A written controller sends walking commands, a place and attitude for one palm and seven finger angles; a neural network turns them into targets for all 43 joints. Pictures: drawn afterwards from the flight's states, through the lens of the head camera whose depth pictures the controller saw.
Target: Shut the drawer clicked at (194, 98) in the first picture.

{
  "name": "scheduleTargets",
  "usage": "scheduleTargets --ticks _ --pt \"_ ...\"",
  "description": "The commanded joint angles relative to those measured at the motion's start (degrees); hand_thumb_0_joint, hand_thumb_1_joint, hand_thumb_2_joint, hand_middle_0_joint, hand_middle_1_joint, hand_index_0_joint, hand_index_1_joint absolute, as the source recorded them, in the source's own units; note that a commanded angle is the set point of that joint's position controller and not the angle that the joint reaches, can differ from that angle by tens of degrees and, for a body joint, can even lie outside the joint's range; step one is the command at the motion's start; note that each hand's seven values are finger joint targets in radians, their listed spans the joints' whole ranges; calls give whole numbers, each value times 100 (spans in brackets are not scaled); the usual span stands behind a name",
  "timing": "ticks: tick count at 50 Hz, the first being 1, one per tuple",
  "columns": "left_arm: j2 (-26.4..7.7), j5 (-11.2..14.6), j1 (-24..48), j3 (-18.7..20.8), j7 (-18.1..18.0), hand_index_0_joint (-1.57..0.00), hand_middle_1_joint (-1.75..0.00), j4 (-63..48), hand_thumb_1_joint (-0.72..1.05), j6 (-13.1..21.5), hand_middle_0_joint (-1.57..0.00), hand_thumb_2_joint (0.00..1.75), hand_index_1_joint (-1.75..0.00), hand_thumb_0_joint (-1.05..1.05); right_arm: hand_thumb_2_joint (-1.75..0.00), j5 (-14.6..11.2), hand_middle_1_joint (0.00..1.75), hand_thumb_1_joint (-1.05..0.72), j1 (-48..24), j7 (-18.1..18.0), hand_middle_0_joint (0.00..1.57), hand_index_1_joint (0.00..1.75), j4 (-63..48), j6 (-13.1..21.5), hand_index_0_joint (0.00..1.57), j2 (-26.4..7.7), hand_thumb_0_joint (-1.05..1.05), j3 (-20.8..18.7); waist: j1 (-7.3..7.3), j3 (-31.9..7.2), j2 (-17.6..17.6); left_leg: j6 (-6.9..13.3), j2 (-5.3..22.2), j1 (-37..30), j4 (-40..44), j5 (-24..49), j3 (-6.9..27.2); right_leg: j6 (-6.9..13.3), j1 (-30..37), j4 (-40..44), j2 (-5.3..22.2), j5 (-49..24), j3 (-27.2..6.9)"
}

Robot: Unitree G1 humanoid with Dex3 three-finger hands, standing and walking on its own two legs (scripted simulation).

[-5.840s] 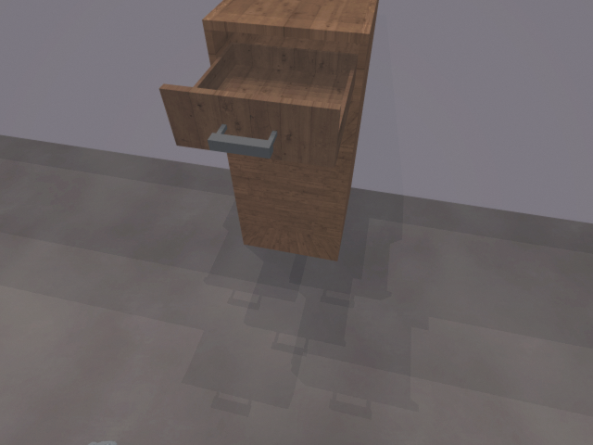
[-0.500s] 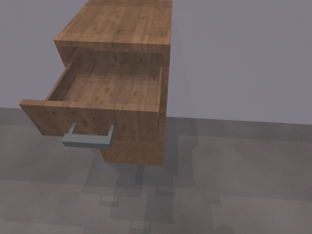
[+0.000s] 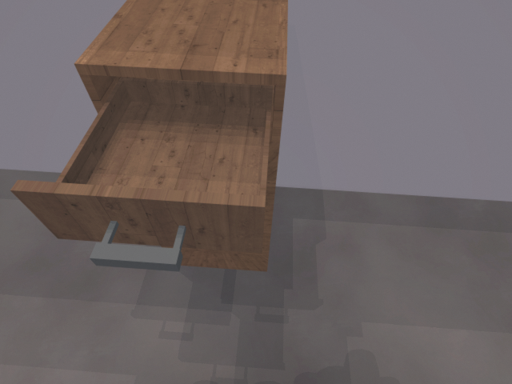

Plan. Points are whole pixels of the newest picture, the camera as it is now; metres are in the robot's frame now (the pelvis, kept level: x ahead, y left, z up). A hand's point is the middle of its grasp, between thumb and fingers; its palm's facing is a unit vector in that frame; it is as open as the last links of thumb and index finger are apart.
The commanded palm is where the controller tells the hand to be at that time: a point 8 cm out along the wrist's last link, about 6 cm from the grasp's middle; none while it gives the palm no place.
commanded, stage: come to a stop and stand still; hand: left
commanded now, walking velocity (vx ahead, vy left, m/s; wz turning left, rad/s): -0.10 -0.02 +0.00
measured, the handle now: (142, 243) +0.30 +0.20 +0.05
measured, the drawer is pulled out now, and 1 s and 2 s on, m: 0.29 0.29 0.29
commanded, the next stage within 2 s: look again from close up in 0.64 s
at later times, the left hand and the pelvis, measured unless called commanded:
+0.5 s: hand out of the picture -0.03 +0.14 -0.16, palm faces +0.04 -0.97 -0.23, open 7.3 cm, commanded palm none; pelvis -0.04 -0.04 +0.01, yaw +1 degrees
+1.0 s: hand out of the picture -0.07 +0.14 -0.18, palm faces +0.05 -0.99 -0.15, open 7.4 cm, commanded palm none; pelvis -0.06 -0.01 +0.00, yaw +1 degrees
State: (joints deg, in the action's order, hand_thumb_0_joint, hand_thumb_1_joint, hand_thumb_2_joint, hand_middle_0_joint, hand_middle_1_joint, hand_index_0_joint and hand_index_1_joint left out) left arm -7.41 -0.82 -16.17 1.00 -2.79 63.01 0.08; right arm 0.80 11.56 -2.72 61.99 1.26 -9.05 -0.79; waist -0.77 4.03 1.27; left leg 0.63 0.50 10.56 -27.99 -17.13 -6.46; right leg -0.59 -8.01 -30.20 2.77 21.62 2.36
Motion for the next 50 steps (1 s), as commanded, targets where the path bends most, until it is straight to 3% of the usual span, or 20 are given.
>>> scheduleTargets --ticks 1,4,7,11,24,36,37,38,39,40,41,44,46,47,50 --pt "-671 -2 -428 151 -27 -20 -30 -330 90 26 -20 90 -30 0 -90 -24 30 -90 612 -57 20 30 -171 -16 20 -599 0 -173 109 -744 -297 218 838 -990 11 4418 557 143 -310 39 327 -3106 -196" --pt "-688 -18 -400 150 -17 -20 -30 -431 90 18 -20 90 -30 0 -90 -9 30 -90 449 -34 20 30 -258 -43 20 -549 0 -172 56 -680 -241 175 763 -743 47 3645 496 188 -288 114 374 -3179 -340" --pt "-786 -25 -329 128 -2 -20 -30 -469 90 40 -20 90 -30 0 -90 -12 30 -90 347 22 20 30 -285 -84 20 -444 0 -139 59 -621 94 52 628 -421 153 2315 455 277 -178 340 506 -3219 -506" --pt "-794 -14 -152 65 34 -20 -30 -479 90 67 -20 90 -30 0 -90 -4 30 -90 288 88 20 30 -180 -100 20 -404 0 -79 58 -243 216 -15 571 -277 519 1308 489 279 -398 761 488 -2266 -577" --pt "-723 24 -301 -3 73 -20 -30 -217 90 134 -20 90 -30 0 -90 9 30 -90 681 135 20 30 227 -95 20 -311 0 43 50 322 -16 -93 516 -157 875 666 526 299 -703 1568 383 -540 -616" --pt "-461 38 -768 -35 53 -20 -30 42 90 198 -20 90 -30 0 -90 -10 30 -90 1023 83 20 30 409 -36 20 -126 0 73 48 109 -93 -96 540 -188 788 982 519 338 -504 1407 331 -1184 -535" --pt "-640 -72 -1169 -28 -149 -20 -30 202 90 354 -20 90 -30 0 -90 -39 30 -90 141 147 20 30 -39 54 20 -345 0 30 -249 459 87 -270 474 845 -771 285 242 -182 -468 1325 892 -4481 -1211" --pt "-871 -61 -1058 14 -160 -20 -30 52 90 354 -20 90 -30 0 -90 -51 30 -90 400 116 20 30 -371 -22 20 -142 0 37 140 313 114 -244 304 819 -728 -176 353 -41 -26 989 1188 -6399 -1077" --pt "-822 -34 -1101 15 -143 -20 -30 -45 90 363 -20 90 -30 0 -90 -58 30 -90 888 104 20 30 -311 0 20 -17 0 17 198 -690 426 -56 248 645 -684 -236 310 159 637 554 1100 -6569 -869" --pt "-729 -7 -941 10 -126 -20 -30 -130 90 354 -20 90 -30 0 -90 -74 30 -90 1017 95 20 30 -301 14 20 -66 0 -2 243 -1205 620 -45 171 464 -524 7 368 416 977 304 934 -6346 -622" --pt "-681 12 -865 1 -102 -20 -30 -191 90 341 -20 90 -30 0 -90 -79 30 -90 993 90 20 30 -254 -5 20 -97 0 -20 219 -1150 738 -39 177 295 -368 241 383 484 735 363 846 -5377 -603" --pt "-428 0 -700 -36 -76 -20 -30 -254 90 212 -20 90 -30 0 -90 -19 30 -90 962 85 20 30 -209 -20 20 -225 0 -19 217 -85 74 40 491 95 68 976 634 430 -531 674 432 -2236 -526" --pt "-472 -17 -688 -41 -49 -20 -30 -294 90 148 -20 90 -30 0 -90 -15 30 -90 808 107 20 30 -255 -38 20 -282 0 -7 135 375 -389 89 514 509 305 620 850 401 -814 845 277 -770 -537" --pt "-497 -17 -700 -47 -30 -20 -30 -296 90 140 -20 90 -30 0 -90 -13 30 -90 727 120 20 30 -307 -49 20 -301 0 4 103 508 -419 100 484 652 434 324 911 395 -893 933 252 -391 -576" --pt "-511 -24 -693 -55 -13 -20 -30 -310 90 116 -20 90 -30 0 -90 13 30 -90 793 128 20 30 -331 -27 20 -405 0 1 93 371 -313 140 509 691 636 92 1047 355 -719 873 204 -367 -467"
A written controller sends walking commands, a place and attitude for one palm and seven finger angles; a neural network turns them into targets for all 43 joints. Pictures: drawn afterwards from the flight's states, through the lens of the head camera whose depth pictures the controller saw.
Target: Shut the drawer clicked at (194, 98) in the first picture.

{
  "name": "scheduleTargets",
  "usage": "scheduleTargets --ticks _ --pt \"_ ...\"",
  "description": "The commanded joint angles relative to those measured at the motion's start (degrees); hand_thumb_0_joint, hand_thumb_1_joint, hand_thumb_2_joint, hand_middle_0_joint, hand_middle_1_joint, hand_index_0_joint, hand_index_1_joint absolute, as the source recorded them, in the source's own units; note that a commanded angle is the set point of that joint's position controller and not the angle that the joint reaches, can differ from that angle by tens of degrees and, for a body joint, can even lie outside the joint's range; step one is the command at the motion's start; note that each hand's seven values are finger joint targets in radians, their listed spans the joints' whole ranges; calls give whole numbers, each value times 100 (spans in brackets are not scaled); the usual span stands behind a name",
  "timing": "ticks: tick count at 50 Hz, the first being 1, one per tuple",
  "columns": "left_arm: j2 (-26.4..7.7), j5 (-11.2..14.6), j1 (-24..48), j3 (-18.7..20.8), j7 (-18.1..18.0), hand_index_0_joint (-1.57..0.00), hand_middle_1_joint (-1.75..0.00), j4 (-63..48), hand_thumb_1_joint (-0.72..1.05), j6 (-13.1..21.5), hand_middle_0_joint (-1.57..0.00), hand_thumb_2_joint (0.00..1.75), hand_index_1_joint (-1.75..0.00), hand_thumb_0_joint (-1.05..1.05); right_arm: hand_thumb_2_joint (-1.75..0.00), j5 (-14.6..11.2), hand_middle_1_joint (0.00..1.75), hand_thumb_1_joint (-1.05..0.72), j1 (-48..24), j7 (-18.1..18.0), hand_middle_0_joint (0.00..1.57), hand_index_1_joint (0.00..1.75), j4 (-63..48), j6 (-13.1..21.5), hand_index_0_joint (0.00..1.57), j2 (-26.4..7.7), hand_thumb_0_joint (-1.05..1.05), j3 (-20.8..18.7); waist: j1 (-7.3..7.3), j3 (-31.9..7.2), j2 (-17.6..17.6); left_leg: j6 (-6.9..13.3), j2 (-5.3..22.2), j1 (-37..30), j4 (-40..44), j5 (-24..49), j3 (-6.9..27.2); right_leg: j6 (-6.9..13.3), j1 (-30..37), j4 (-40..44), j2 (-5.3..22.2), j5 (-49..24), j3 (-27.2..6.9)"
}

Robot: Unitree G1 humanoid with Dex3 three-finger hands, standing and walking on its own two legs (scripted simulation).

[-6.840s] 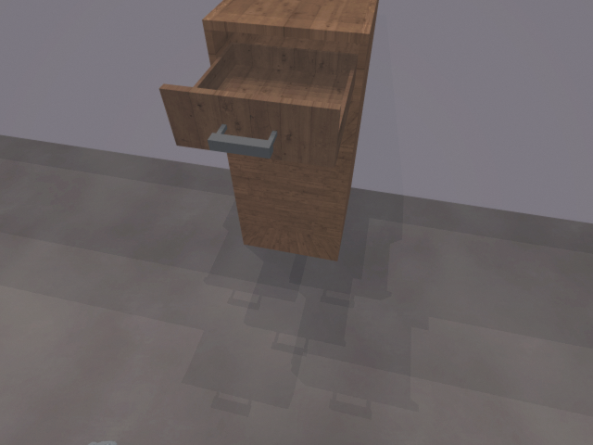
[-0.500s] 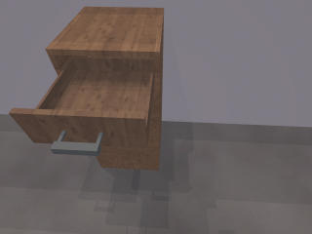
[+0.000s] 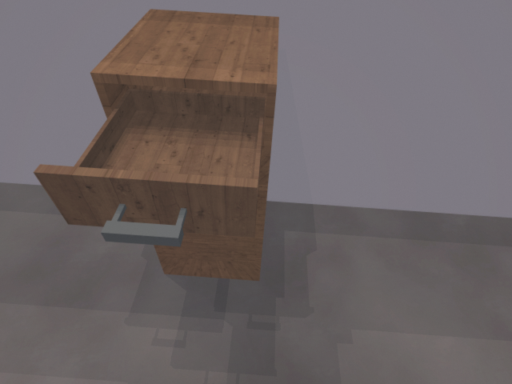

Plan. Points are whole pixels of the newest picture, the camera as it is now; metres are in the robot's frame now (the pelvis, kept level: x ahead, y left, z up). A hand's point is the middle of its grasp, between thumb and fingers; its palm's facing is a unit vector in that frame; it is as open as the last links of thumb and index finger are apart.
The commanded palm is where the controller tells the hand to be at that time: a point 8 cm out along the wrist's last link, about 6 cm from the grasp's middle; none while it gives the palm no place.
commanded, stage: look again from close up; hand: left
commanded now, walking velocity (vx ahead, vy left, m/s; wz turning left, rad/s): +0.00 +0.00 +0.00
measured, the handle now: (147, 222) +0.36 +0.21 +0.05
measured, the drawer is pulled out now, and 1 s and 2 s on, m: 0.29 0.29 0.29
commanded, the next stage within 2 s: shuffle to correct the standing spot in 0.20 s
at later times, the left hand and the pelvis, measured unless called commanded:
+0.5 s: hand out of the picture -0.03 +0.20 -0.18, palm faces +0.02 -0.99 -0.17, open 7.4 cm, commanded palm none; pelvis +0.00 +0.03 +0.00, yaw +0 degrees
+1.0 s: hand out of the picture +0.05 +0.17 -0.18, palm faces +0.04 -0.99 -0.16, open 7.4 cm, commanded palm none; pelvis +0.06 +0.02 +0.00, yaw -1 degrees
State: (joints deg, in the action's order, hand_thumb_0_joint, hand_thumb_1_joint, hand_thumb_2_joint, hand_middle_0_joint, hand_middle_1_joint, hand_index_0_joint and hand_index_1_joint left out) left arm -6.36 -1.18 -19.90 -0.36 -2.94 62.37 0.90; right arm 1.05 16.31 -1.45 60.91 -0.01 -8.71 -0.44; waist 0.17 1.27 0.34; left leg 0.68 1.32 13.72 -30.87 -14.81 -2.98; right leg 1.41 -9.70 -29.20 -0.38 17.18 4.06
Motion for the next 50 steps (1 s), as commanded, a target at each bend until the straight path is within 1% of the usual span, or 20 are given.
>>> scheduleTargets --ticks 1,2,3,7,15,18,21,23,26,29,32,34,37,38,39,41,43,46,47,50 --pt "-612 14 -317 84 12 -20 -30 -268 90 26 -20 90 -30 0 -90 -11 30 -90 314 2 20 30 -241 101 20 -464 0 -35 -5 605 -192 147 438 392 1020 -278 735 147 -521 767 527 109 -622" --pt "-626 14 -303 82 22 -20 -30 -296 90 21 -20 90 -30 0 -90 -9 30 -90 293 4 20 30 -261 104 20 -495 0 -37 -12 551 -118 159 434 391 1072 -337 773 132 -485 752 526 77 -608" --pt "-630 5 -285 80 24 -20 -30 -320 90 4 -20 90 -30 0 -90 -6 30 -90 296 2 20 30 -251 114 20 -526 0 -39 -22 560 -310 173 482 433 1174 -405 817 120 -425 716 501 36 -549" --pt "-682 9 -277 76 59 -20 -30 -360 90 -20 -20 90 -30 0 -90 -4 30 -90 216 19 20 30 -289 107 20 -643 0 -32 -67 526 -246 200 502 615 1469 -832 965 74 -275 651 508 -57 -456" --pt "-727 21 -299 62 70 -20 -30 -342 90 0 -20 90 -30 0 -90 -29 30 -90 261 30 20 30 -156 135 20 -676 0 -12 -56 314 -17 197 465 352 1424 -354 917 30 -182 710 600 -317 -446" --pt "-690 -21 -386 68 96 -20 -30 -272 90 -18 -20 90 -30 0 -90 -6 30 -90 380 36 20 30 -33 83 20 -723 0 -39 -22 329 -140 262 551 343 1650 -1473 1044 38 -324 549 465 503 -252" --pt "-605 -63 -512 68 131 -20 -30 -240 90 -31 -20 90 -30 0 -90 8 30 -90 326 42 20 30 -2 29 20 -798 0 -90 -66 636 -316 400 695 667 1853 -2294 1248 54 -487 315 325 832 -125" --pt "-582 -55 -614 84 152 -20 -30 -199 90 1 -20 90 -30 0 -90 8 30 -90 342 37 20 30 15 51 20 -748 0 -93 -75 566 -165 433 648 576 1692 -2010 1186 107 -460 342 336 710 -182" --pt "-536 -34 -735 89 164 -20 -30 -149 90 45 -20 90 -30 0 -90 -2 30 -90 353 41 20 30 39 95 20 -680 0 -94 -81 637 -290 443 584 588 1504 -1892 1056 166 -534 370 395 765 -320" --pt "-544 -25 -821 107 163 -20 -30 -101 90 93 -20 90 -30 0 -90 -17 30 -90 379 36 20 30 38 158 20 -578 0 -81 -69 643 -53 422 456 521 1113 -1345 835 248 -526 464 507 583 -514" --pt "-602 -5 -967 142 151 -20 -30 -2 90 137 -20 90 -30 0 -90 -34 30 -90 403 33 20 30 60 229 20 -430 0 -55 -60 471 237 368 264 434 512 -487 411 325 -311 512 676 114 -713" --pt "-621 -5 -1038 177 129 -20 -30 61 90 139 -20 90 -30 0 -90 -37 30 -90 398 20 20 30 70 267 20 -361 0 -26 -56 467 452 331 160 522 185 74 167 365 -106 440 740 -439 -773" --pt "-630 2 -1127 190 97 -20 -30 141 90 147 -20 90 -30 0 -90 -44 30 -90 381 -17 20 30 133 308 20 -287 0 18 -53 226 304 270 144 300 -62 968 35 337 121 120 804 -2012 -711" --pt "-573 -5 -1099 166 74 -20 -30 142 90 139 -20 90 -30 0 -90 -58 30 -90 468 -51 20 30 202 309 20 -289 0 29 -7 172 235 257 235 27 -6 1715 105 254 75 -96 713 -2769 -539" --pt "-495 -4 -1048 138 39 -20 -30 128 90 137 -20 90 -30 0 -90 -56 30 -90 606 -96 20 30 286 303 20 -355 0 31 37 61 -4 262 354 -320 -55 2671 204 161 -38 -287 650 -3157 -434" --pt "-474 32 -936 105 -24 -20 -30 99 90 132 -20 90 -30 0 -90 -75 30 -90 737 -169 20 30 391 272 20 -408 0 40 30 -133 -268 306 514 -719 -112 4251 321 0 -13 -298 616 -3247 -340" --pt "-544 52 -883 120 -75 -20 -30 53 90 102 -20 90 -30 0 -90 -102 30 -90 540 -197 20 30 295 224 20 -407 0 14 -16 10 -108 219 492 -635 -75 4503 337 -42 79 -104 660 -3616 -455" --pt "-705 43 -745 197 -100 -20 -30 -153 90 47 -20 90 -30 0 -90 -99 30 -90 416 -189 20 30 102 128 20 -472 0 -89 -23 -30 28 171 420 -538 -29 3913 249 2 108 -262 809 -4168 -546" --pt "-734 41 -683 215 -96 -20 -30 -233 90 30 -20 90 -30 0 -90 -93 30 -90 392 -181 20 30 49 105 20 -489 0 -120 -23 -73 37 176 424 -533 -3 3784 235 13 81 -301 829 -4138 -558" --pt "-699 38 -438 248 -83 -20 -30 -468 90 -19 -20 90 -30 0 -90 -62 30 -90 314 -166 20 30 -101 76 20 -574 0 -184 -20 -167 -118 274 578 -743 140 4079 357 -12 -144 -371 684 -3115 -513"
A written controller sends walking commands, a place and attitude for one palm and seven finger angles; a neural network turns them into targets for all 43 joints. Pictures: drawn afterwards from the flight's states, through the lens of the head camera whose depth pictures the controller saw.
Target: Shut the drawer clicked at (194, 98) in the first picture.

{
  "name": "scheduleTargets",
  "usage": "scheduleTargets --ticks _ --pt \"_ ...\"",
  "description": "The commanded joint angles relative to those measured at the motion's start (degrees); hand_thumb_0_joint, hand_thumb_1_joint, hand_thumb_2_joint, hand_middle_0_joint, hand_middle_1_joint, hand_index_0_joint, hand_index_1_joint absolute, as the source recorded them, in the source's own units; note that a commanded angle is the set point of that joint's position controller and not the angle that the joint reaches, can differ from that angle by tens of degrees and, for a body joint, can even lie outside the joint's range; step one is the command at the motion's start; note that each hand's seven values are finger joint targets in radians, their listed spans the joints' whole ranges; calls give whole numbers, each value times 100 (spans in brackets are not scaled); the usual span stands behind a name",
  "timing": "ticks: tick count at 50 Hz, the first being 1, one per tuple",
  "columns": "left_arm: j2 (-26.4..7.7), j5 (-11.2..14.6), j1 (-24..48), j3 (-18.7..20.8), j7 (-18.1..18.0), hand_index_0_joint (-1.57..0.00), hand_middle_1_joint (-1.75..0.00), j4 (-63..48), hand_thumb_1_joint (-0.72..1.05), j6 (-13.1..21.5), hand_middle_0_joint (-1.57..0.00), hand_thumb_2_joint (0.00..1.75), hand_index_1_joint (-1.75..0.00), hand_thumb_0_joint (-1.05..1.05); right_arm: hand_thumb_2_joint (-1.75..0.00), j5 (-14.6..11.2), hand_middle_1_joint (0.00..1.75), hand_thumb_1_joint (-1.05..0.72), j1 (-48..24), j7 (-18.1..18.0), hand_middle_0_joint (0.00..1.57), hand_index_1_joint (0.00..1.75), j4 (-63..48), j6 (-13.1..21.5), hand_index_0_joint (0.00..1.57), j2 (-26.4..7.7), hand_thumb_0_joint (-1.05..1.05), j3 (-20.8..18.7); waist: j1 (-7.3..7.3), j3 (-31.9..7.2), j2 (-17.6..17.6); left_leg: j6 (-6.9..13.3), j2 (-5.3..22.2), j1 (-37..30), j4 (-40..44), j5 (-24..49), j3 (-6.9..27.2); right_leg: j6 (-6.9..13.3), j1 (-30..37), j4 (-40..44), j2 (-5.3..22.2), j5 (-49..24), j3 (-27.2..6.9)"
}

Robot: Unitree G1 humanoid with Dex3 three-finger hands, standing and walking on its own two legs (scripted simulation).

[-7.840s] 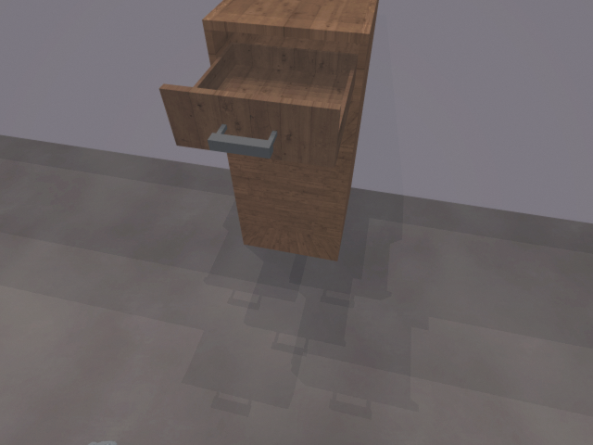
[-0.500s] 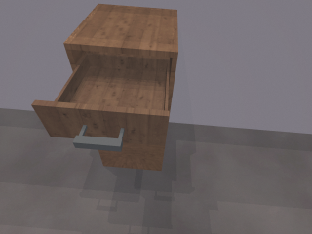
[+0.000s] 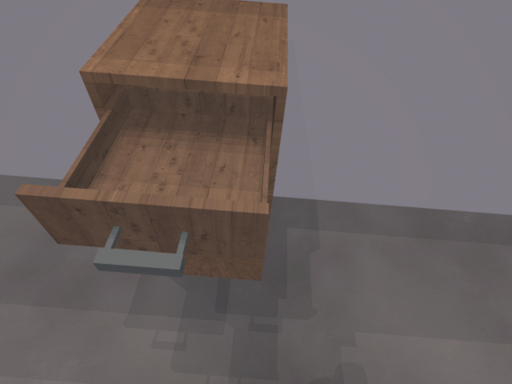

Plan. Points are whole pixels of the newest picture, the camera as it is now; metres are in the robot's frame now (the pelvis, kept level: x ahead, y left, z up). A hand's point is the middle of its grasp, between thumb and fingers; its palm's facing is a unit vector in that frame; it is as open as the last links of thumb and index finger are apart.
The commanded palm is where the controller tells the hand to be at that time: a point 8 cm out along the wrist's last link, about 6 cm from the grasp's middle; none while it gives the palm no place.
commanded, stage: come to a stop and stand still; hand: left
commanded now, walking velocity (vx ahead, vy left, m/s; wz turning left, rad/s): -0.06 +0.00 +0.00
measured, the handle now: (145, 248) +0.30 +0.20 +0.04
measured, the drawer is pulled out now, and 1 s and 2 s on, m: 0.29 0.29 0.29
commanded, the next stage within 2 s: look again from close up in 1.18 s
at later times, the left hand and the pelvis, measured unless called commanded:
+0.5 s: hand out of the picture -0.02 +0.19 -0.16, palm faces -0.03 -0.96 -0.27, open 7.4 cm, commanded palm none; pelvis -0.07 +0.00 +0.00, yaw -1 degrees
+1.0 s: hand out of the picture -0.06 +0.12 -0.17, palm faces +0.00 -0.99 -0.17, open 7.4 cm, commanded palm none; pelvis -0.04 -0.03 +0.00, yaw -1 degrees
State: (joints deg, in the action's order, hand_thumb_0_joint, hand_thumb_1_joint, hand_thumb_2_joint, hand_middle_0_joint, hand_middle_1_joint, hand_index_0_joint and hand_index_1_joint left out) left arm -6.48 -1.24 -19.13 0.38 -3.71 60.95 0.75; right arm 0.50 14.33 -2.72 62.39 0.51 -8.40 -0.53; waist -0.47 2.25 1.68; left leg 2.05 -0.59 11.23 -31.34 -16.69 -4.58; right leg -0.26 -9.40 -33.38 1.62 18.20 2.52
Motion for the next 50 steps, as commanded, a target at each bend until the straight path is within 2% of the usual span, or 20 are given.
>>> scheduleTargets --ticks 1,4,5,6,7,8,9,11,14,16,17,18,22,25,34,37,40,44,47,50 --pt "-682 50 -441 169 5 -20 -30 -363 90 -25 -20 90 -30 0 -90 -2 30 -90 453 -32 20 30 -299 11 20 -613 0 -179 33 -210 -300 170 790 -422 262 4060 557 149 -200 106 442 -2855 -383" --pt "-673 46 -357 163 36 -20 -30 -494 90 -50 -20 90 -30 0 -90 10 30 -90 330 -6 20 30 -412 18 20 -613 0 -148 -6 -248 -252 180 789 -261 434 3359 651 178 -119 322 409 -2364 -450" --pt "-974 -10 -454 188 -141 -20 -30 -328 90 107 -20 90 -30 0 -90 -65 30 -90 -31 44 20 30 -791 78 20 -938 0 -235 -20 -197 -122 -74 866 -398 -674 4472 360 19 -557 656 534 -3957 -463" --pt "-1162 9 -329 221 -88 -20 -30 -690 90 130 -20 90 -30 0 -90 -4 30 -90 400 130 20 30 -930 64 20 -738 0 -193 105 -597 -85 -64 668 148 -474 2263 558 368 47 412 788 -3380 -766" --pt "-1120 19 -34 163 -49 -20 -30 -737 90 111 -20 90 -30 0 -90 9 30 -90 353 143 20 30 -951 56 20 -680 0 -168 178 -741 -346 -39 624 85 -147 1692 542 480 -47 228 788 -2826 -755" --pt "-1119 19 47 147 -14 -20 -30 -854 90 91 -20 90 -30 0 -90 43 30 -90 395 177 20 30 -1004 80 20 -683 0 -153 163 -897 -993 4 654 -154 53 2461 602 463 -33 -10 622 -2533 -605" --pt "-1128 44 50 133 1 -20 -30 -856 90 66 -20 90 -30 0 -90 52 30 -90 359 164 20 30 -1026 78 20 -791 0 -135 133 -1031 -1062 146 818 -372 78 3195 814 381 -83 -135 380 -1943 -388" --pt "-987 74 111 64 25 -20 -30 -817 90 -19 -20 90 -30 0 -90 33 30 -90 204 125 20 30 -1089 62 20 -959 0 -123 33 -673 -730 367 1021 -160 385 2991 1059 233 -165 18 106 -600 -185" --pt "-1026 52 277 18 101 -20 -30 -815 90 -84 -20 90 -30 0 -90 35 30 -90 -55 161 20 30 -1128 5 20 -917 0 -67 -3 327 -227 235 756 601 829 752 974 271 -448 582 197 -78 -455" --pt "-1128 37 425 6 147 -20 -30 -843 90 -96 -20 90 -30 0 -90 50 30 -90 2 213 20 30 -1080 -33 20 -919 0 -63 84 692 27 131 596 806 1173 -726 932 320 -817 905 270 718 -646" --pt "-1169 31 431 14 162 -20 -30 -874 90 -98 -20 90 -30 0 -90 64 30 -90 49 232 20 30 -1054 -44 20 -947 0 -63 87 740 43 115 556 854 1270 -1041 952 332 -922 1011 281 1016 -711" --pt "-1189 25 388 18 173 -20 -30 -876 90 -94 -20 90 -30 0 -90 79 30 -90 54 238 20 30 -1007 -40 20 -918 0 -62 74 692 -106 104 549 738 1318 -949 909 343 -968 1034 292 974 -697" --pt "-1219 40 285 14 196 -20 -30 -826 90 -58 -20 90 -30 0 -90 82 30 -90 254 251 20 30 -869 -21 20 -953 0 -26 92 401 141 85 527 572 1327 -919 859 316 -984 1201 338 1211 -783" --pt "-1163 55 214 -4 207 -20 -30 -719 90 -23 -20 90 -30 0 -90 70 30 -90 326 240 20 30 -719 26 20 -899 0 6 82 260 -25 75 553 442 1369 -681 835 315 -893 1212 355 913 -763" --pt "-973 82 0 -77 202 -20 -30 -229 90 76 -20 90 -30 0 -90 13 30 -90 542 191 20 30 -170 103 20 -657 0 89 64 184 -72 -7 549 80 1155 355 607 317 -695 1359 433 43 -786" --pt "-923 97 -116 -86 191 -20 -30 -40 90 107 -20 90 -30 0 -90 1 30 -90 575 162 20 30 -17 141 20 -608 0 114 32 -63 -126 -11 586 -46 1087 762 566 314 -401 1288 453 -499 -739" --pt "-855 88 -178 -94 175 -20 -30 72 90 121 -20 90 -30 0 -90 -11 30 -90 579 139 20 30 90 146 20 -554 0 114 28 -24 -65 -27 604 -92 1031 1014 540 297 -306 1267 460 -946 -686" --pt "-767 83 -205 -105 161 -20 -30 161 90 114 -20 90 -30 0 -90 -10 30 -90 565 118 20 30 184 118 20 -497 0 107 38 178 -85 -51 617 -97 1036 969 517 289 -392 1336 437 -935 -673" --pt "-757 84 -232 -96 155 -20 -30 189 90 114 -20 90 -30 0 -90 -6 30 -90 537 105 20 30 196 117 20 -455 0 104 40 153 -230 -59 625 -145 1037 1034 510 292 -355 1335 433 -1043 -673" --pt "-735 73 -246 -86 147 -20 -30 190 90 124 -20 90 -30 0 -90 -6 30 -90 504 95 20 30 202 123 20 -436 0 89 36 121 -118 -62 637 -184 1004 1166 509 276 -288 1315 436 -1305 -651"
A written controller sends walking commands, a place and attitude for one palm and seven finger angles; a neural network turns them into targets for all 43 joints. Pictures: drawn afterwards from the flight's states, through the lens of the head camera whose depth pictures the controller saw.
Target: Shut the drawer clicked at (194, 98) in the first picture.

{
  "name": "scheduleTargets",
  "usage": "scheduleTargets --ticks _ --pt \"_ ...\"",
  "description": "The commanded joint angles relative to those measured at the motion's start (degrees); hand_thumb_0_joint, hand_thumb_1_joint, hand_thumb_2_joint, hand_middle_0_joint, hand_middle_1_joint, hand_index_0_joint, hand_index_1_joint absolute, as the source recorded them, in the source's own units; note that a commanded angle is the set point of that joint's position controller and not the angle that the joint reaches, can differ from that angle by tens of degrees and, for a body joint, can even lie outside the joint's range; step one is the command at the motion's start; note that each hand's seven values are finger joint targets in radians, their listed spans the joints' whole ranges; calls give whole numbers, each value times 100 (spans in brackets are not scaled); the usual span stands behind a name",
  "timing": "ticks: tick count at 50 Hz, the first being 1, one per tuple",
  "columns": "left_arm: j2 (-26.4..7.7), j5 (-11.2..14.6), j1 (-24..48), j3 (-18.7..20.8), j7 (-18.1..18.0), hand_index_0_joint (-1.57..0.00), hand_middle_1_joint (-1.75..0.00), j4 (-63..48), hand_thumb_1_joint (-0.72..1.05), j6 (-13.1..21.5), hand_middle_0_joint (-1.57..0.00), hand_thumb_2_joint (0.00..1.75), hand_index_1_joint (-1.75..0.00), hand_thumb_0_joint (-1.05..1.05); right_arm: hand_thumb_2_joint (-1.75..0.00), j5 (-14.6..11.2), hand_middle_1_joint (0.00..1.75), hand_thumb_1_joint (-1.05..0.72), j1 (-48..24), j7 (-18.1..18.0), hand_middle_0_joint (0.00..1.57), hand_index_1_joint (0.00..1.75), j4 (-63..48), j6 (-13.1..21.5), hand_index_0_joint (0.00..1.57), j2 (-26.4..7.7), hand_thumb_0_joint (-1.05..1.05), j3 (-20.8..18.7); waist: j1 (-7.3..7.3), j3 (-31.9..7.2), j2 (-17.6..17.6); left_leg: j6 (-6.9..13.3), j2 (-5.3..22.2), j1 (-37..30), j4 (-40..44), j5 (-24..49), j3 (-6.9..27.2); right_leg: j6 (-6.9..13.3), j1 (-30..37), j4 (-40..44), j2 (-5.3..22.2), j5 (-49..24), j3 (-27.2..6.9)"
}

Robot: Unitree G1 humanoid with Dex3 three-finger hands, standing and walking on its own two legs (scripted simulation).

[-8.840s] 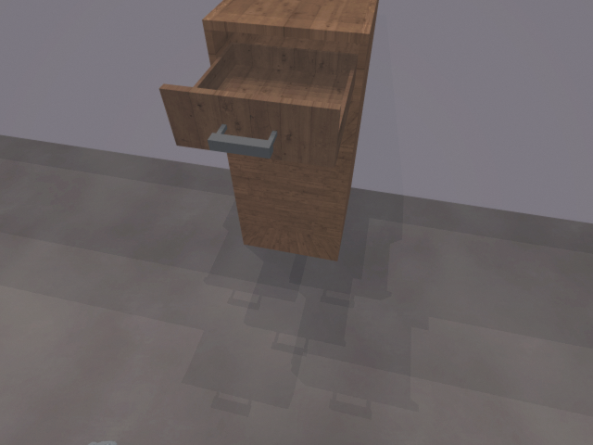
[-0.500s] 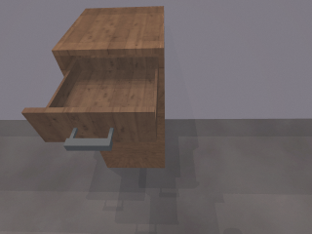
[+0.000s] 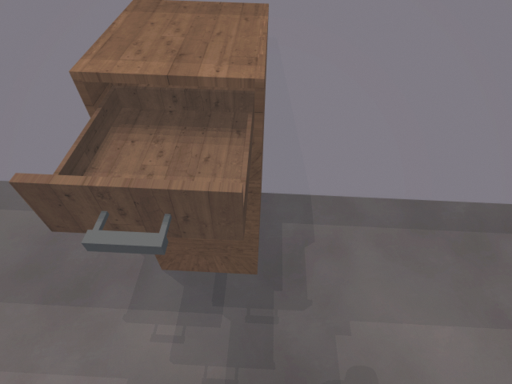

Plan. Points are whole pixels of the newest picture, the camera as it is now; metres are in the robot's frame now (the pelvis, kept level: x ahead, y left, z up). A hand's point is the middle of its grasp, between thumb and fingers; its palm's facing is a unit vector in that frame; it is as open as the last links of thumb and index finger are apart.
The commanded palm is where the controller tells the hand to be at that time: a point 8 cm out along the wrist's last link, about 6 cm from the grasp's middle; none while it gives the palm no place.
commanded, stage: come to a stop and stand still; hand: left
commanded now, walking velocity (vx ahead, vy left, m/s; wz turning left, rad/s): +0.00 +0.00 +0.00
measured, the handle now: (130, 230) +0.34 +0.23 +0.04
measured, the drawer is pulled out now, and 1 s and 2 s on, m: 0.29 0.29 0.29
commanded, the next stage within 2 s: look again from close up in 0.18 s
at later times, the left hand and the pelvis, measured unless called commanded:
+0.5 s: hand out of the picture +0.02 +0.16 -0.17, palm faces +0.03 -0.98 -0.20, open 7.4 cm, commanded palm none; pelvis +0.02 -0.01 +0.00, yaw +0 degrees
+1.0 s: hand out of the picture +0.07 +0.18 -0.13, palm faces +0.19 -0.95 -0.26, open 7.1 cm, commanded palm +0.11 +0.20 -0.06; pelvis +0.02 -0.01 +0.00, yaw +1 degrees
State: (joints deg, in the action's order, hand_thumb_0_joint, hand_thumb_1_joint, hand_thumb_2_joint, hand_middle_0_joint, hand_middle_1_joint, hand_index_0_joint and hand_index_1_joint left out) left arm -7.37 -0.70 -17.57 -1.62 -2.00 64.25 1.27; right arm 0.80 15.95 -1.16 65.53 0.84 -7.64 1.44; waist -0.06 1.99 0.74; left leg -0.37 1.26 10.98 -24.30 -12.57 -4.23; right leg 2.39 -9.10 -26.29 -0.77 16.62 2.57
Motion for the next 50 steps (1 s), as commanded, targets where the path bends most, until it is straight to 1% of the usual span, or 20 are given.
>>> scheduleTargets --ticks 1,3,5,17,18,21,23,26,28,31,34,37,39,44,45,46,47,48,49,50 --pt "-644 23 -407 105 -22 -20 -30 -116 90 67 -20 90 -30 0 -90 -33 30 -90 306 -69 20 30 -100 83 20 -524 0 -104 -14 207 -42 172 454 -169 307 711 457 9 -359 631 679 -1129 -665" --pt "-636 7 -401 119 -24 -20 -30 -132 90 64 -20 90 -30 0 -90 -38 30 -90 311 -75 20 30 -81 85 20 -507 0 -103 -11 237 37 180 472 -178 332 782 471 2 -319 622 660 -1208 -630" --pt "-638 17 -411 120 -24 -20 -30 -124 90 69 -20 90 -30 0 -90 -28 30 -90 269 -77 20 30 -102 89 20 -535 0 -104 -22 204 -43 177 465 -218 312 886 466 -2 -303 611 679 -1343 -634" --pt "-729 23 -377 160 -22 -20 -30 -160 90 71 -20 90 -30 0 -90 -19 30 -90 161 -96 20 30 -136 91 20 -625 0 -104 -37 20 -10 157 484 -362 279 1132 433 0 -78 560 704 -1859 -609" --pt "-743 7 -366 174 -26 -20 -30 -178 90 71 -20 90 -30 0 -90 -26 30 -90 189 -100 20 30 -131 94 20 -605 0 -112 -31 17 79 158 490 -363 274 1198 439 -4 -40 543 680 -1937 -592" --pt "-747 21 -392 177 -31 -20 -30 -180 90 74 -20 90 -30 0 -90 -21 30 -90 177 -105 20 30 -122 94 20 -631 0 -102 -40 -37 4 148 484 -379 254 1232 422 1 16 534 712 -2092 -604" --pt "-742 8 -405 185 -33 -20 -30 -182 90 74 -20 90 -30 0 -90 -27 30 -90 171 -106 20 30 -117 87 20 -597 0 -112 -41 15 151 143 483 -372 251 1185 409 -11 7 546 692 -2147 -597" --pt "-738 23 -415 191 -39 -20 -30 -178 90 72 -20 90 -30 0 -90 -19 30 -90 168 -116 20 30 -104 85 20 -611 0 -103 -51 46 17 135 478 -365 235 1238 403 -5 20 540 715 -2240 -593" --pt "-739 14 -418 199 -41 -20 -30 -189 90 65 -20 90 -30 0 -90 -23 30 -90 200 -120 20 30 -101 80 20 -581 0 -103 -48 72 87 133 478 -349 248 1221 399 -10 46 543 687 -2257 -590" --pt "-740 24 -471 204 -45 -20 -30 -179 90 69 -20 90 -30 0 -90 -23 30 -90 192 -123 20 30 -96 76 20 -576 0 -99 -65 63 25 120 456 -323 215 1162 374 -42 85 580 731 -2383 -605" --pt "-718 22 -474 194 -44 -20 -30 -186 90 55 -20 90 -30 0 -90 -23 30 -90 202 -123 20 30 -79 56 20 -555 0 -99 -67 221 46 110 450 -271 240 1006 369 -47 -19 637 706 -2125 -600" --pt "-722 26 -501 209 -40 -20 -30 -185 90 65 -20 90 -30 0 -90 -20 30 -90 223 -124 20 30 -87 58 20 -532 0 -105 -51 105 13 102 442 -315 228 993 364 -47 30 660 714 -2152 -628" --pt "-684 22 -512 194 -42 -20 -30 -172 90 57 -20 90 -30 0 -90 -25 30 -90 227 -123 20 30 -85 46 20 -535 0 -107 -56 226 86 105 448 -305 241 895 362 -56 -71 697 695 -1976 -617" --pt "-660 25 -557 199 -43 -20 -30 -170 90 61 -20 90 -30 0 -90 -28 30 -90 262 -128 20 30 -65 49 20 -507 0 -108 -56 180 36 103 439 -312 233 912 373 -67 -41 709 687 -1982 -630" --pt "-773 -78 -929 266 -283 -20 -30 19 90 233 -20 90 -30 0 -90 -67 30 -90 -342 -69 20 30 -502 100 20 -660 0 -178 -212 491 45 -56 385 553 -1306 507 38 -556 -114 658 1212 -5256 -1184" --pt "-1775 1221 3236 318 -87 -22 -32 -8833 90 1510 -22 90 -32 0 -90 -271 30 -90 -136 -322 20 30 -2493 1027 20 -1738 0 -281 529 -2373 -1108 317 -137 -1155 -237 1353 187 -143 539 41 764 -4289 -832" --pt "-1596 716 1042 564 -416 -24 -34 -7483 90 1243 -24 90 -34 0 -90 -156 30 -90 -494 -491 20 30 -2197 1460 20 -1230 0 -230 -30 -2551 -2220 341 -39 -1523 22 2329 170 63 448 -274 316 -2766 -560" --pt "-596 837 -457 95 -662 -26 -37 -6752 90 460 -26 90 -37 0 -90 -378 30 -90 -465 -452 20 30 -2301 1628 20 -1029 0 -365 72 -1577 -1667 253 118 -994 -116 2911 444 5 -235 -290 218 -1721 -61" --pt "233 915 -664 -378 -481 -28 -39 -6368 90 267 -28 90 -39 0 -90 -419 30 -90 -275 -445 20 30 -2148 1646 20 -1047 0 -345 170 -965 -629 299 142 -585 -420 2565 319 -117 -561 -159 211 -1905 107" --pt "25 1052 -247 -343 -358 -30 -41 -7069 90 509 -30 90 -41 0 -90 -385 30 -90 -441 -440 20 30 -2487 1786 20 -1233 0 -412 279 -517 19 354 38 -248 -642 1867 448 -209 -992 -187 202 -1959 108"
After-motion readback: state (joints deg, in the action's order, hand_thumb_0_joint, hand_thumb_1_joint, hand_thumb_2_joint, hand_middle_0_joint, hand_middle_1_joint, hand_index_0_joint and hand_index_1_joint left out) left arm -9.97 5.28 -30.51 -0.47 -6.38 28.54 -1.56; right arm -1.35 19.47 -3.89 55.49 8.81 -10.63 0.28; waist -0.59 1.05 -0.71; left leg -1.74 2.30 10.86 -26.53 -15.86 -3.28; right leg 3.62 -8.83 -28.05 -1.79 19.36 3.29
